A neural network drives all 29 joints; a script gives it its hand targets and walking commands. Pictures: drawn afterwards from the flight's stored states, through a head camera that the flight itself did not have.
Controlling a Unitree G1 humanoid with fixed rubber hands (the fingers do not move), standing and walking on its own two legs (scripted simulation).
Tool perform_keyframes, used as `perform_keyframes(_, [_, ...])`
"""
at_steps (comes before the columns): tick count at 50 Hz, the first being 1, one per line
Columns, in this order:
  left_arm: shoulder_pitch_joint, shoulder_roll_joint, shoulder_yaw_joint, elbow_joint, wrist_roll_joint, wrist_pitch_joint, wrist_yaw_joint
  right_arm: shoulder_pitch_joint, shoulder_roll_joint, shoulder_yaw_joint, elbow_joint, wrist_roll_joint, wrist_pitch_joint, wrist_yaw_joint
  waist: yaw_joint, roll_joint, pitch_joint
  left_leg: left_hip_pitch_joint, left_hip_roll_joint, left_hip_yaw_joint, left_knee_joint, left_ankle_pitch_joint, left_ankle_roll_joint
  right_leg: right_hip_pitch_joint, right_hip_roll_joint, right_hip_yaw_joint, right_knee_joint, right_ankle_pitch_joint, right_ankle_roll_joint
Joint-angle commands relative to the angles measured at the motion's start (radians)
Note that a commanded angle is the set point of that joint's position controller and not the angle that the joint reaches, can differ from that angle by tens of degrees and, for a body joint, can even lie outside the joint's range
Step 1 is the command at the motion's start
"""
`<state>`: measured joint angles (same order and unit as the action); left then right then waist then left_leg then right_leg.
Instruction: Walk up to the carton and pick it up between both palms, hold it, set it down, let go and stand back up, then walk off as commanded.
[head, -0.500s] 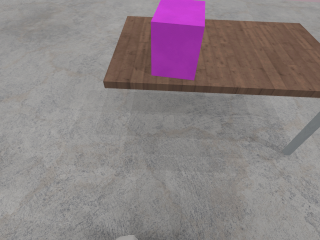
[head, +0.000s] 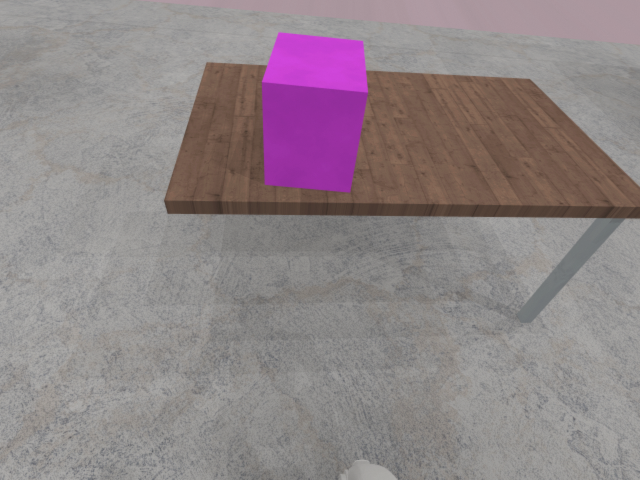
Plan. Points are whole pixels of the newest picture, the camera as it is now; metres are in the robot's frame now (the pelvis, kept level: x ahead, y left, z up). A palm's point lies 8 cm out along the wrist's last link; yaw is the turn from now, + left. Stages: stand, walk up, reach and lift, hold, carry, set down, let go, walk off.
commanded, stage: walk up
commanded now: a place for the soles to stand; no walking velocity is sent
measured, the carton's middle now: (314, 112) +0.94 +0.03 +0.00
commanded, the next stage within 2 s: none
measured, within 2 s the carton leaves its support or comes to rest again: neither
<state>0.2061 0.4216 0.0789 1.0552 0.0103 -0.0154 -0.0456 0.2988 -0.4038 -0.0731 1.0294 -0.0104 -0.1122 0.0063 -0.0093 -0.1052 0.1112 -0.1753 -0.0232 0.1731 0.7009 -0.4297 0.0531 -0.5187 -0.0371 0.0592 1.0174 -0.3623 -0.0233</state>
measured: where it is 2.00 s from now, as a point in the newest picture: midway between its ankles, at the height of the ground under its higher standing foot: (325, 445)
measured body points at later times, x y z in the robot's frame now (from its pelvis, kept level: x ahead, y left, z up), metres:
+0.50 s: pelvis +0.14 -0.04 -0.02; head +0.16 -0.04 +0.43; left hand +0.26 +0.26 -0.12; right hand +0.20 -0.37 -0.14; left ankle +0.22 +0.08 -0.71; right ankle +0.22 -0.17 -0.71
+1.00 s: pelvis +0.29 -0.08 -0.03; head +0.31 -0.07 +0.42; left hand +0.29 +0.26 -0.14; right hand +0.41 -0.40 -0.14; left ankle +0.34 +0.04 -0.70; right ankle +0.33 -0.18 -0.71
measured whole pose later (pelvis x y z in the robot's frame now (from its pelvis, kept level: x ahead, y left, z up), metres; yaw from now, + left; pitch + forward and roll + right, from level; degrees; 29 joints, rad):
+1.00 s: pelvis +0.29 -0.08 -0.03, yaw +8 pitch -5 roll -3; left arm 0.23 0.39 0.07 1.00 0.02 -0.09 -0.02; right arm 0.18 -0.45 -0.06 1.05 -0.01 -0.06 0.02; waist 0.02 0.05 0.14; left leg -0.51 0.05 0.01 1.08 -0.53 0.03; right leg -0.35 -0.07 -0.20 0.93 -0.48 -0.02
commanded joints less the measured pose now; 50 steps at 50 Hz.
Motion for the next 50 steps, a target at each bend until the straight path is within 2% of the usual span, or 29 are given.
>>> perform_keyframes(1, [-0.18,0.21,0.045,-0.136,-0.002,-0.026,-0.012,0.003,-0.314,-0.069,-0.077,0.004,-0.027,-0.015,-0.047,0.231,0.087,0.047,0.383,-0.515,-0.5,0.018,0.128,-0.233,-0.092,0.023,-0.072,0.076,-0.007])
perform_keyframes(6, [-0.267,0.202,0.05,-0.16,0.001,-0.026,-0.036,-0.002,-0.327,-0.073,-0.08,0.004,-0.029,-0.015,-0.037,0.225,0.11,0.01,0.362,-0.439,-0.491,0.011,0.162,-0.134,-0.108,-0.033,-0.211,0.111,-0.012])
perform_keyframes(9, [-0.251,0.186,0.054,-0.154,-0.002,-0.033,-0.038,-0.006,-0.314,-0.063,-0.082,-0.001,-0.02,-0.01,-0.008,0.222,0.086,-0.073,0.321,-0.316,-0.38,0.299,0.142,0.092,-0.048,-0.133,-0.288,0.1,-0.024])
perform_keyframes(10, [-0.192,0.184,0.061,-0.14,-0.005,-0.034,-0.036,-0.021,-0.308,-0.061,-0.087,0.0,-0.017,-0.009,0.028,0.212,0.063,-0.133,0.287,-0.256,-0.288,0.448,0.116,0.253,-0.008,-0.166,-0.335,0.095,-0.028])
perform_keyframes(11, [-0.077,0.196,0.074,-0.113,-0.005,-0.04,-0.027,-0.018,-0.281,-0.053,-0.094,0.002,-0.013,-0.007,0.088,0.137,-0.005,-0.187,0.237,-0.212,-0.092,0.611,0.09,0.459,0.05,-0.187,-0.384,0.09,-0.046])
perform_keyframes(12, [0.043,0.248,0.09,-0.095,-0.002,-0.046,-0.016,-0.005,-0.248,-0.04,-0.104,0.019,-0.013,-0.005,0.147,-0.008,-0.081,-0.338,0.137,-0.109,0.224,0.635,0.037,0.642,-0.027,-0.014,-0.484,-0.041,-0.105])
perform_keyframes(13, [0.174,0.363,0.116,-0.091,-0.011,-0.049,-0.005,0.021,-0.246,-0.036,-0.129,0.041,-0.016,-0.008,0.188,-0.175,-0.267,-0.416,-0.007,-0.092,0.652,0.385,-0.005,0.741,-0.319,0.441,-0.654,-0.137,-0.263])
perform_keyframes(14, [0.128,0.365,0.097,-0.108,-0.036,-0.047,0.002,-0.02,-0.26,-0.036,-0.12,0.056,-0.006,-0.015,0.145,-0.094,-0.253,-0.424,-0.009,-0.238,0.71,-0.067,0.0,0.649,-0.409,0.568,-0.744,-0.142,-0.288])
perform_keyframes(16, [-0.002,0.318,0.09,-0.162,-0.027,-0.048,0.017,-0.01,-0.263,-0.037,-0.094,0.026,0.006,-0.012,0.093,0.012,-0.106,-0.502,0.088,-0.247,0.706,-0.079,-0.001,0.473,-0.417,0.455,-0.705,-0.275,-0.303])
perform_keyframes(19, [-0.091,0.287,0.081,-0.195,-0.007,-0.064,0.023,0.068,-0.236,-0.04,-0.046,0.009,0.016,0.008,0.035,-0.087,-0.033,-0.403,0.149,-0.217,0.48,-0.036,-0.026,0.236,-0.343,0.258,-0.738,-0.296,-0.255])
perform_keyframes(23, [-0.124,0.324,0.092,-0.235,0.02,-0.054,0.007,0.085,-0.253,-0.063,-0.042,-0.003,0.024,0.031,0.014,-0.142,-0.105,-0.247,0.126,-0.135,0.229,-0.109,-0.028,0.104,-0.353,0.209,-0.707,-0.453,-0.246])
perform_keyframes(24, [-0.146,0.308,0.085,-0.239,0.022,-0.047,0.005,0.128,-0.256,-0.072,-0.031,-0.005,0.021,0.03,-0.019,-0.127,-0.117,-0.104,0.104,-0.111,0.18,-0.05,-0.02,-0.018,-0.323,0.159,-0.66,-0.502,-0.211])
perform_keyframes(25, [-0.22,0.282,0.073,-0.252,0.025,-0.039,0.006,0.254,-0.254,-0.087,0.006,-0.008,0.019,0.028,-0.103,-0.069,-0.137,0.138,0.069,-0.083,0.114,0.004,-0.004,-0.213,-0.254,0.057,-0.55,-0.55,-0.155])
perform_keyframes(26, [-0.29,0.199,0.049,-0.267,0.033,-0.028,0.009,0.415,-0.279,-0.106,0.048,-0.02,0.019,0.018,-0.2,0.13,-0.134,0.306,0.055,-0.167,0.045,-0.132,0.02,-0.428,-0.156,-0.051,-0.282,-0.611,-0.094])
perform_keyframes(27, [-0.37,0.117,0.018,-0.316,0.015,-0.027,0.016,0.442,-0.37,-0.116,0.021,-0.026,0.012,-0.002,-0.238,0.506,-0.022,0.168,0.315,-0.802,-0.44,-0.736,0.129,-0.595,0.051,-0.153,0.137,-0.499,-0.037])
perform_keyframes(28, [-0.398,0.174,0.023,-0.314,0.006,-0.035,0.014,0.218,-0.403,-0.112,-0.054,-0.022,0.0,-0.013,-0.154,0.314,0.041,0.079,0.449,-1.1,-0.577,-0.724,0.217,-0.581,-0.003,0.032,0.228,-0.219,-0.017])
perform_keyframes(29, [-0.312,0.236,0.036,-0.26,0.005,-0.043,0.016,0.101,-0.425,-0.109,-0.1,-0.008,-0.002,-0.02,-0.086,0.188,0.032,0.025,0.452,-1.012,-0.534,-0.624,0.245,-0.508,-0.056,0.057,0.241,-0.136,-0.002])
perform_keyframes(31, [-0.157,0.274,0.051,-0.163,0.016,-0.049,0.015,0.014,-0.386,-0.089,-0.117,-0.007,-0.005,-0.024,-0.024,0.207,-0.029,-0.002,0.406,-0.826,-0.418,-0.508,0.262,-0.393,-0.091,0.005,0.218,-0.119,0.012])
perform_keyframes(34, [-0.141,0.267,0.058,-0.135,0.014,-0.045,-0.009,-0.017,-0.379,-0.082,-0.112,-0.017,-0.004,-0.01,-0.021,0.295,-0.005,-0.173,0.393,-0.686,-0.377,-0.458,0.238,-0.222,-0.093,-0.028,0.09,-0.15,0.0])
perform_keyframes(36, [-0.123,0.259,0.063,-0.121,0.008,-0.048,-0.013,-0.057,-0.378,-0.081,-0.117,-0.018,-0.001,-0.01,-0.005,0.286,0.015,-0.278,0.382,-0.641,-0.337,-0.438,0.223,-0.101,-0.081,-0.047,0.008,-0.105,-0.013])
perform_keyframes(37, [-0.07,0.248,0.067,-0.099,0.005,-0.053,-0.011,-0.09,-0.373,-0.076,-0.121,-0.018,0.001,-0.009,0.029,0.281,0.012,-0.361,0.355,-0.58,-0.284,-0.415,0.2,0.017,-0.06,-0.07,-0.059,-0.064,-0.02])
perform_keyframes(38, [0.041,0.24,0.074,-0.067,0.008,-0.058,-0.007,-0.146,-0.356,-0.068,-0.128,-0.024,0.006,-0.006,0.096,0.248,-0.028,-0.483,0.314,-0.486,-0.153,-0.355,0.161,0.232,-0.036,-0.083,-0.142,-0.047,-0.034])
perform_keyframes(39, [0.177,0.266,0.092,-0.026,0.013,-0.068,0.004,-0.149,-0.29,-0.043,-0.134,-0.035,0.015,-0.001,0.164,0.11,-0.071,-0.664,0.198,-0.325,0.106,-0.303,0.091,0.475,0.023,-0.07,-0.233,-0.2,-0.04])
perform_keyframes(40, [0.299,0.388,0.123,-0.018,0.019,-0.08,0.017,-0.202,-0.227,-0.027,-0.169,-0.016,0.012,0.002,0.229,-0.281,-0.106,-0.829,-0.013,-0.143,0.594,-0.134,0.013,0.535,-0.261,0.56,-0.67,-0.662,-0.114])
perform_keyframes(41, [0.244,0.43,0.104,-0.044,-0.008,-0.082,0.02,-0.188,-0.274,-0.027,-0.137,0.002,0.019,-0.009,0.162,-0.135,-0.065,-0.817,-0.015,-0.29,0.711,-0.128,-0.007,0.46,-0.396,0.889,-0.87,-0.672,-0.151])
perform_keyframes(42, [0.125,0.42,0.096,-0.092,-0.01,-0.078,0.029,-0.18,-0.309,-0.032,-0.114,0.01,0.02,-0.01,0.11,0.009,-0.016,-0.781,0.024,-0.331,0.706,-0.067,-0.015,0.39,-0.442,0.853,-0.867,-0.624,-0.172])
perform_keyframes(43, [0.072,0.402,0.092,-0.111,-0.005,-0.082,0.039,-0.153,-0.319,-0.036,-0.08,0.014,0.016,-0.007,0.078,0.049,0.02,-0.747,0.069,-0.318,0.678,-0.027,-0.018,0.356,-0.435,0.731,-0.787,-0.459,-0.178])
perform_keyframes(46, [0.053,0.336,0.077,-0.105,-0.002,-0.092,0.05,-0.063,-0.288,-0.037,-0.023,0.002,0.016,-0.003,0.041,-0.012,-0.003,-0.563,0.121,-0.261,0.492,-0.067,-0.026,0.284,-0.391,0.42,-0.643,-0.009,-0.205])
perform_keyframes(50, [0.072,0.351,0.065,-0.121,0.004,-0.095,0.053,-0.14,-0.268,-0.047,-0.066,0.001,0.026,0.005,0.051,-0.048,-0.049,-0.433,0.117,-0.192,0.265,-0.107,-0.012,0.28,-0.381,0.284,-0.534,0.258,-0.238])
